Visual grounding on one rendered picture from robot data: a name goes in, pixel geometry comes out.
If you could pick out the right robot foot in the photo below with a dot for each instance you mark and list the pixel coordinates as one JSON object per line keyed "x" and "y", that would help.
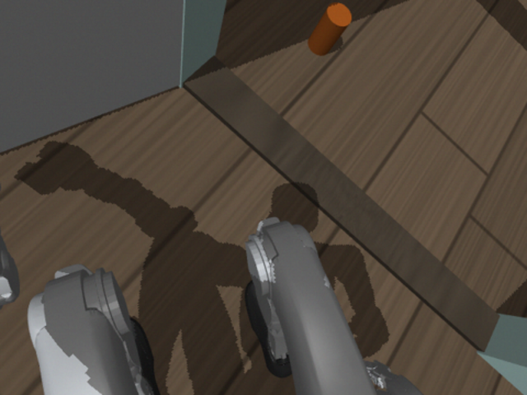
{"x": 281, "y": 367}

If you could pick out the left robot foot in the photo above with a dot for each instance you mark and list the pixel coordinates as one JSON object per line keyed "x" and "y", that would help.
{"x": 145, "y": 356}

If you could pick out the left robot arm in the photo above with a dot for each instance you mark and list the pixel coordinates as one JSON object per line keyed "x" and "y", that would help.
{"x": 9, "y": 277}

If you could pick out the right robot hand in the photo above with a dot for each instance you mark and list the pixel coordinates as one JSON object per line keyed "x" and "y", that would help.
{"x": 382, "y": 377}

